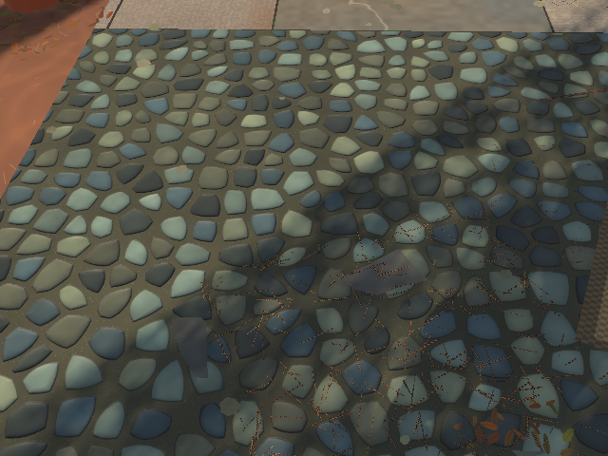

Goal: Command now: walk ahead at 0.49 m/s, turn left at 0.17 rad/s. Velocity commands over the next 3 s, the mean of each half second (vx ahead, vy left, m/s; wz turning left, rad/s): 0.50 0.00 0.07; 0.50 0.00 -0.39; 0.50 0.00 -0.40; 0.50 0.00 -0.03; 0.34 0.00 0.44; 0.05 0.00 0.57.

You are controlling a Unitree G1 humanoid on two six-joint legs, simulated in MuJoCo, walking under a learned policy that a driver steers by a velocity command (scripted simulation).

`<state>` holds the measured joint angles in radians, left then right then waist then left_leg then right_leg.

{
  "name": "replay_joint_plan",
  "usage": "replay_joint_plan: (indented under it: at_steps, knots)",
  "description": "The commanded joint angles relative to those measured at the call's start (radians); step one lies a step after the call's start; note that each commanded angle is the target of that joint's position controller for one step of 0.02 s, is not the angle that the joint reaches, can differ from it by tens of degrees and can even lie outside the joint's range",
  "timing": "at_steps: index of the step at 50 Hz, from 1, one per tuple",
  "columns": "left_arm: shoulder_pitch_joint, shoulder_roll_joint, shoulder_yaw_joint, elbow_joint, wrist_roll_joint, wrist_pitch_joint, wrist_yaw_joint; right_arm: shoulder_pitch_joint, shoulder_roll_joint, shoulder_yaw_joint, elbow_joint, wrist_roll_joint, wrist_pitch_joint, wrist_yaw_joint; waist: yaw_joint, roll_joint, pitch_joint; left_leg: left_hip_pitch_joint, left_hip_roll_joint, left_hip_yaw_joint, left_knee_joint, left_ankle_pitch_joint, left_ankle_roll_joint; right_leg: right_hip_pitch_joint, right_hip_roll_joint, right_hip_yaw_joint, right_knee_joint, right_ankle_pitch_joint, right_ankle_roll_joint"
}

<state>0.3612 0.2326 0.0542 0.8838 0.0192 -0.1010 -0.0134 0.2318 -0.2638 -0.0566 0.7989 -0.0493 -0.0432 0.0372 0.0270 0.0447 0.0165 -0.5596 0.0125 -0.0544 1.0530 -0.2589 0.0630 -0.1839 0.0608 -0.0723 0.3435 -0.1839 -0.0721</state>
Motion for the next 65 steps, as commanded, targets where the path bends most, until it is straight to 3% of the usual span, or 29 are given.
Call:
replay_joint_plan:
  at_steps: [1, 5, 9, 11, 12, 13, 14, 15, 16, 17, 18, 20, 23, 27, 31, 34, 37, 39, 40, 41, 42, 43, 45, 47, 51, 56, 61, 63, 65]
  knots:
    - [0.004, 0.08, 0.009, -0.036, -0.006, -0.021, -0.005, -0.027, -0.004, 0.014, -0.064, -0.001, -0.004, 0.012, -0.032, -0.108, 0.029, -0.074, 0.06, 0.03, -0.125, 0.106, -0.019, 0.005, -0.26, 0.214, -0.218, 0.16, -0.143]
    - [0.072, 0.107, 0.011, -0.004, -0.011, -0.014, -0.006, -0.187, 0.009, 0.034, -0.103, 0.015, -0.01, 0.017, 0.01, -0.114, 0.042, 0.009, 0.046, 0.097, -0.35, 0.209, -0.029, 0.012, -0.233, 0.137, -0.207, 0.244, -0.116]
    - [0.134, 0.13, 0.011, 0.033, -0.006, -0.001, 0.002, -0.259, -0.014, 0.031, -0.125, 0.019, -0.015, 0.005, 0.028, -0.118, 0.051, 0.05, 0.021, 0.12, -0.451, 0.149, -0.004, 0.123, -0.281, 0.15, -0.144, 0.342, -0.108]
    - [0.136, 0.14, 0.011, 0.048, -0.005, 0.009, 0.008, -0.208, -0.024, 0.024, -0.109, 0.013, -0.022, -0.004, -0.002, -0.122, 0.032, 0.149, -0.017, 0.137, -0.518, 0.087, 0.023, 0.162, -0.285, 0.137, -0.043, 0.495, -0.094]
    - [0.136, 0.14, 0.01, 0.057, -0.009, 0.015, 0.01, -0.103, -0.036, 0.014, -0.07, 0.005, -0.03, -0.011, -0.052, -0.098, -0.017, 0.293, -0.046, 0.148, -0.59, 0.097, 0.044, 0.152, -0.255, 0.1, 0.096, 0.597, -0.077]
    - [0.135, 0.124, 0.003, 0.053, -0.012, 0.016, 0.013, 0.061, -0.081, -0.004, -0.016, -0.009, -0.042, -0.022, -0.113, -0.068, -0.118, 0.526, -0.004, 0.09, -0.594, 0.092, 0.08, 0.051, -0.214, 0.064, 0.288, 0.537, -0.054]
    - [0.128, 0.058, -0.017, -0.001, -0.028, 0.013, 0.01, 0.232, -0.177, -0.029, 0.004, -0.031, -0.048, -0.036, -0.17, 0.073, -0.266, 0.809, 0.279, -0.249, -0.633, -0.045, 0.158, -0.205, -0.139, 0.001, 0.615, 0.177, -0.016]
    - [0.191, 0.04, -0.015, -0.003, -0.03, 0.015, 0.012, 0.254, -0.223, -0.044, 0.019, -0.003, -0.035, -0.036, -0.14, 0.202, -0.308, 0.884, 0.438, -0.605, -0.759, -0.051, 0.256, -0.446, -0.015, 0.014, 0.852, -0.354, -0.003]
    - [0.105, 0.12, 0.009, -0.001, -0.006, 0.023, 0.016, 0.194, -0.155, -0.031, 0.024, 0.028, -0.026, -0.032, -0.122, 0.063, -0.172, 0.786, 0.376, -0.518, -0.769, -0.067, 0.233, -0.526, -0.08, 0.09, 0.901, -0.285, -0.014]
    - [0.044, 0.1, 0.006, -0.02, -0.005, 0.017, 0.007, 0.113, -0.104, -0.017, 0.016, 0.032, -0.03, -0.027, -0.088, 0.036, -0.072, 0.661, 0.329, -0.387, -0.794, 0.016, 0.206, -0.524, -0.113, 0.099, 0.872, -0.196, -0.018]
    - [0.022, 0.08, 0.003, -0.017, -0.005, 0.019, 0.003, 0.063, -0.067, -0.009, 0.013, 0.03, -0.037, -0.022, -0.057, 0.014, -0.033, 0.565, 0.277, -0.29, -0.828, 0.093, 0.172, -0.477, -0.141, 0.1, 0.818, -0.141, -0.013]
    - [0.047, 0.055, 0.001, 0.003, 0.015, 0.043, -0.009, 0.044, -0.03, 0.001, 0.031, 0.034, -0.048, -0.026, -0.01, 0.031, -0.005, 0.458, 0.21, -0.171, -0.872, 0.197, 0.136, -0.395, -0.159, 0.089, 0.762, -0.106, 0.011]
    - [0.004, 0.039, 0.003, -0.006, 0.018, 0.062, -0.024, 0.102, -0.049, -0.004, 0.073, 0.041, -0.066, -0.029, 0.007, 0.017, 0.01, 0.449, 0.195, -0.088, -0.909, 0.324, 0.146, -0.426, -0.159, 0.07, 0.732, -0.039, 0.032]
    - [-0.157, 0.034, 0.0, -0.052, 0.007, 0.067, -0.027, 0.169, -0.042, -0.001, 0.114, 0.032, -0.07, -0.033, -0.024, 0.012, 0.065, 0.463, 0.18, 0.023, -0.943, 0.364, 0.123, -0.516, -0.148, 0.093, 0.607, 0.107, 0.039]
    - [-0.286, 0.021, -0.015, -0.093, 0.006, 0.062, -0.032, 0.202, -0.049, 0.004, 0.139, 0.032, -0.076, -0.041, -0.05, 0.013, 0.085, 0.495, 0.182, 0.115, -0.951, 0.426, 0.099, -0.469, -0.124, 0.04, 0.411, 0.224, 0.019]
    - [-0.357, 0.025, -0.019, -0.124, 0.01, 0.06, -0.036, 0.248, -0.059, 0.005, 0.171, 0.028, -0.072, -0.055, -0.068, 0.008, 0.104, 0.593, 0.212, 0.153, -0.916, 0.505, 0.089, -0.46, -0.111, -0.005, 0.317, 0.187, -0.015]
    - [-0.327, 0.039, -0.011, -0.126, 0.013, 0.057, -0.031, 0.241, -0.089, 0.0, 0.186, 0.023, -0.061, -0.068, -0.039, 0.027, 0.067, 0.686, 0.229, 0.202, -0.761, 0.857, 0.07, -0.371, -0.05, -0.065, 0.267, 0.052, -0.069]
    - [-0.165, 0.071, 0.009, -0.08, 0.016, 0.052, -0.024, 0.229, -0.119, -0.008, 0.187, 0.019, -0.044, -0.073, 0.029, 0.043, -0.035, 0.691, 0.226, 0.236, -0.487, 1.044, 0.057, -0.184, 0.025, -0.094, 0.227, -0.029, -0.116]
    - [-0.011, 0.11, 0.029, -0.033, 0.027, 0.045, -0.018, 0.219, -0.127, -0.008, 0.175, 0.023, -0.038, -0.072, 0.096, 0.019, -0.12, 0.571, 0.207, 0.254, -0.262, 0.914, 0.037, 0.04, 0.021, -0.042, 0.17, -0.013, -0.154]
    - [0.121, 0.219, 0.064, -0.017, 0.038, 0.045, -0.002, 0.224, -0.082, 0.004, 0.126, 0.04, -0.043, -0.064, 0.134, -0.112, -0.241, 0.28, 0.143, 0.274, 0.092, 0.529, 0.001, 0.328, -0.217, 0.291, 0.145, -0.103, -0.248]
    - [0.082, 0.269, 0.078, -0.029, 0.011, 0.056, -0.002, 0.224, -0.049, 0.004, 0.077, 0.047, -0.054, -0.046, 0.074, -0.287, -0.32, -0.061, -0.084, 0.151, 0.395, -0.267, -0.039, 0.51, -0.427, 0.828, -0.02, -0.026, -0.387]
    - [0.05, 0.247, 0.074, -0.023, -0.012, 0.066, -0.001, 0.112, -0.098, -0.005, 0.056, 0.031, -0.064, -0.041, 0.081, -0.129, -0.225, -0.18, -0.008, 0.005, 0.404, -0.185, -0.023, 0.462, -0.383, 0.723, -0.046, -0.021, -0.35]
    - [-0.05, 0.154, 0.053, -0.03, -0.011, 0.065, 0.005, 0.06, -0.077, 0.001, 0.039, 0.037, -0.079, -0.038, 0.01, -0.008, -0.034, -0.129, 0.069, 0.015, 0.237, -0.048, -0.026, 0.19, -0.317, 0.509, -0.091, 0.141, -0.269]
    - [-0.09, 0.116, 0.039, -0.033, -0.018, 0.053, 0.01, 0.081, -0.054, 0.004, 0.038, 0.005, -0.042, -0.036, -0.048, -0.022, -0.01, -0.017, 0.094, 0.012, 0.131, -0.044, -0.056, 0.049, -0.238, 0.394, -0.116, 0.256, -0.227]
    - [-0.033, 0.159, 0.046, -0.023, -0.023, 0.031, 0.009, 0.007, -0.038, 0.006, -0.004, -0.002, 0.001, -0.027, -0.048, -0.057, 0.008, -0.038, 0.091, 0.048, -0.012, 0.033, -0.102, -0.011, -0.178, 0.335, -0.147, 0.31, -0.215]
    - [0.073, 0.162, 0.047, -0.014, -0.022, 0.039, 0.01, -0.198, -0.047, 0.01, -0.079, 0.007, 0.004, -0.019, 0.028, -0.094, 0.027, -0.125, 0.069, 0.05, -0.237, 0.224, -0.119, 0.075, -0.153, 0.359, -0.131, 0.323, -0.156]
    - [0.145, 0.164, 0.043, -0.007, -0.008, 0.042, 0.023, -0.33, -0.049, 0.025, -0.133, 0.016, -0.01, -0.011, 0.076, -0.11, 0.031, -0.129, 0.027, 0.059, -0.397, 0.248, -0.098, 0.2, -0.172, 0.39, -0.068, 0.43, -0.15]
    - [0.148, 0.164, 0.04, -0.005, -0.003, 0.039, 0.031, -0.336, -0.055, 0.027, -0.145, 0.019, -0.019, -0.009, 0.07, -0.12, 0.035, -0.064, 0.015, 0.059, -0.462, 0.235, -0.07, 0.221, -0.195, 0.402, -0.048, 0.478, -0.135]
    - [0.102, 0.179, 0.04, -0.01, -0.002, 0.032, 0.035, -0.231, -0.08, 0.017, -0.118, 0.02, -0.028, -0.014, 0.013, -0.131, 0.015, 0.118, -0.016, 0.066, -0.529, 0.174, -0.029, 0.195, -0.201, 0.391, 0.009, 0.609, -0.102]
